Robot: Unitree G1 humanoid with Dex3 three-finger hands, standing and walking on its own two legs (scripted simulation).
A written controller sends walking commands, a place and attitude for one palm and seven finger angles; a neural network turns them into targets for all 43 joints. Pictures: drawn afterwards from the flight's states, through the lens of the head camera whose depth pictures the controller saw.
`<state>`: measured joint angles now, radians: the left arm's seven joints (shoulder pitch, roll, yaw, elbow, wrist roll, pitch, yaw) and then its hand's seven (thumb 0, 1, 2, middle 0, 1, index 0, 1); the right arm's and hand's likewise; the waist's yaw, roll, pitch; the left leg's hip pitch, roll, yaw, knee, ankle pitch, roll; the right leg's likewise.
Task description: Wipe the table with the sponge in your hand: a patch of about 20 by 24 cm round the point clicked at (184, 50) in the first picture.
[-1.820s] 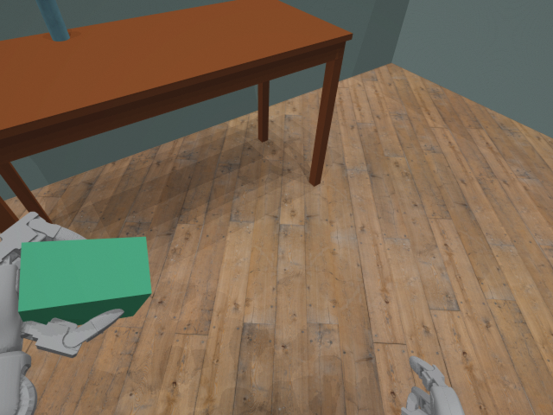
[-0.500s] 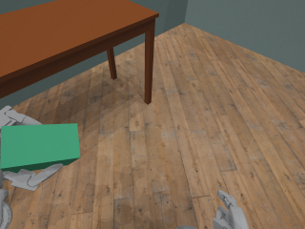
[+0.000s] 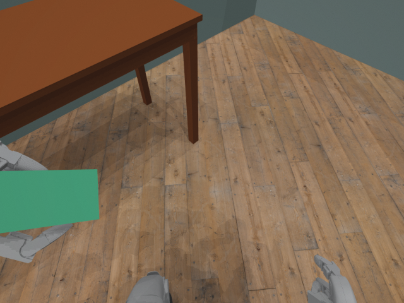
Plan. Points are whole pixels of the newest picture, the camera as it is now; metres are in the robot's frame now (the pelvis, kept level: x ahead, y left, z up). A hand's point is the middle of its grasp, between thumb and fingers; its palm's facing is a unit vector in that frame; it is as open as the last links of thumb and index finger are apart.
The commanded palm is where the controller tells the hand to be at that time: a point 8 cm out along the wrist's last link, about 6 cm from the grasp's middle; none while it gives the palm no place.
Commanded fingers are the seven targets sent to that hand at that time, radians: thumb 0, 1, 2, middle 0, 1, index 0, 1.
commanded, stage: walk to a spot facing it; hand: left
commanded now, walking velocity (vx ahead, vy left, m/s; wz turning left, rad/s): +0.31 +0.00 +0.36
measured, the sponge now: (56, 200) +0.23 +0.20 +0.17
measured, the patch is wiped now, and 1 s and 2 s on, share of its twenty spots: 0.00 0.00 0.00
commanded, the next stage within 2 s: turn to face it in 0.14 s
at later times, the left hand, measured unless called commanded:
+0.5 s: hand (65, 144) +0.31 +0.22 +0.18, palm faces +0.55 -0.68 -0.48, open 10.1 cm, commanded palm +0.25 +0.25 +0.18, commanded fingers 0.00 0.10 1.30 -1.20 -1.60 -1.20 -1.60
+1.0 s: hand (49, 147) +0.30 +0.23 +0.19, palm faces +0.63 -0.65 -0.42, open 10.1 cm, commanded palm +0.24 +0.25 +0.18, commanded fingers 0.00 0.10 1.30 -1.20 -1.60 -1.20 -1.60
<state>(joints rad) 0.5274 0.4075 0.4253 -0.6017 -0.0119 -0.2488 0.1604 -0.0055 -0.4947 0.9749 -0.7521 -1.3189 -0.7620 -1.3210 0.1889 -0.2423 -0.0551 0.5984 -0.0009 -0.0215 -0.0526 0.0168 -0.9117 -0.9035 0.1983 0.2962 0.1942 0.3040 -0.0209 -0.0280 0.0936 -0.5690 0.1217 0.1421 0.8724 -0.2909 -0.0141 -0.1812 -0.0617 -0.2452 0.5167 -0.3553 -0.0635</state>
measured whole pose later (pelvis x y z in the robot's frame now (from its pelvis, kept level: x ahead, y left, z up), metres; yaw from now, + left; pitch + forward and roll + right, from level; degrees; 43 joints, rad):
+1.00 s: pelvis +0.17 -0.06 +0.00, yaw +17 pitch +1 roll -2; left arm 0.51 0.40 0.40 -0.60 -0.03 -0.20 0.16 -0.01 -0.50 0.98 -0.75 -1.32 -0.76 -1.32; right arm 0.20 -0.15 -0.01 0.57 0.01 -0.07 -0.02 0.01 -0.91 -0.90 0.20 0.30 0.20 0.30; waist -0.01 0.00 0.03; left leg -0.27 0.07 0.06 0.53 -0.27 0.01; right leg -0.44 -0.05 -0.10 0.94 -0.43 0.06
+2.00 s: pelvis +0.25 -0.02 +0.01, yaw +22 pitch +1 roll -1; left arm 0.49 0.37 0.37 -0.55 -0.01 -0.23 0.15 -0.01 -0.50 0.99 -0.75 -1.33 -0.76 -1.33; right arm 0.23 -0.11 0.04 0.63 -0.01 -0.11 -0.05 0.01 -0.90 -0.90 0.21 0.30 0.20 0.31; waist 0.01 0.02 0.02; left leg -0.19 0.07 0.18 0.45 -0.27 0.02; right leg -0.46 -0.08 -0.14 0.81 -0.36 0.04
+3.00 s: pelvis +0.45 +0.05 -0.01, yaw +22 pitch +0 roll +0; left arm 0.42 0.34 0.36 -0.43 -0.01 -0.18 0.16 -0.01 -0.50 0.99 -0.75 -1.33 -0.76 -1.33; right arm 0.18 -0.19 0.00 0.65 0.01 -0.06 -0.07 0.02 -0.90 -0.90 0.21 0.30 0.20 0.31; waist 0.02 0.06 0.06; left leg -0.36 0.09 0.10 0.88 -0.45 -0.01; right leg -0.30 -0.04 -0.19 0.61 -0.30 -0.06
